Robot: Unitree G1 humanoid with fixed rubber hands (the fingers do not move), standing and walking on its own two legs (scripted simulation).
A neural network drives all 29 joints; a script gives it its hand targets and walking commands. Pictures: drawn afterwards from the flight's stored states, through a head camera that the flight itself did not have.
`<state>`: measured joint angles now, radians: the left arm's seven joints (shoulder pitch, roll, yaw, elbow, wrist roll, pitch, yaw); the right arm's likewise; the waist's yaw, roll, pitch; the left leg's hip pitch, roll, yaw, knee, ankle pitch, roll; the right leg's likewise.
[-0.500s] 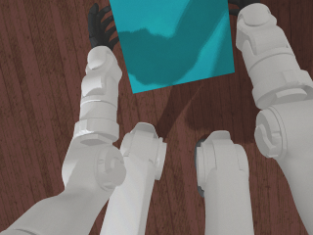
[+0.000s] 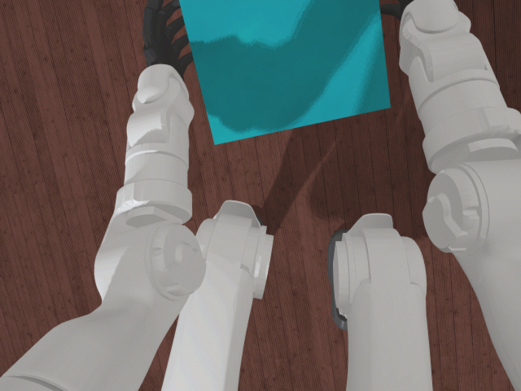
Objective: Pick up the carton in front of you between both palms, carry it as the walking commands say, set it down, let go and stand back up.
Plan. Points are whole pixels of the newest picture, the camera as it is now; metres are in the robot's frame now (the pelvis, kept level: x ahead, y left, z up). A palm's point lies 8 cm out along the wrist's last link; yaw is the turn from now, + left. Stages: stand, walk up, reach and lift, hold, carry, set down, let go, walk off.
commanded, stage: set down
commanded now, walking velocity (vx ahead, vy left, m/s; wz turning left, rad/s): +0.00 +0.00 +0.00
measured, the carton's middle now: (287, 55) +0.53 +0.02 -0.25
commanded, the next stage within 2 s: let go in 1.76 s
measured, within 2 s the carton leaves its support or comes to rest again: rests again in 0.04 s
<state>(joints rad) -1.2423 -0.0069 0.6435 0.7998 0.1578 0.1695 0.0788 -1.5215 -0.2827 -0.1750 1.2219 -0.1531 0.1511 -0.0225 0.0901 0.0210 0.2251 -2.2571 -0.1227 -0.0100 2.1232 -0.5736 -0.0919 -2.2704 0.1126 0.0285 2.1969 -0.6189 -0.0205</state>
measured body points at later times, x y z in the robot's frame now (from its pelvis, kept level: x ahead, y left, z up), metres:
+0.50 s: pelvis +0.01 +0.00 -0.01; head +0.37 -0.04 +0.26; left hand +0.51 +0.18 -0.18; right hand +0.57 -0.13 -0.19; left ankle +0.12 +0.13 -0.35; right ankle +0.09 -0.10 -0.35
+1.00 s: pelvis -0.01 +0.01 +0.02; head +0.33 -0.01 +0.31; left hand +0.49 +0.20 -0.11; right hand +0.58 -0.16 -0.10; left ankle +0.12 +0.12 -0.35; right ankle +0.09 -0.10 -0.35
